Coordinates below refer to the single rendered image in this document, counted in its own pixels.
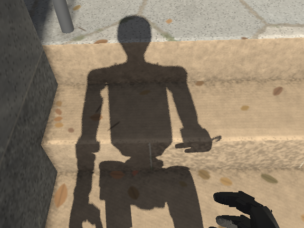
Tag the right robot hand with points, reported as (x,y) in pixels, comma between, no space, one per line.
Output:
(260,216)

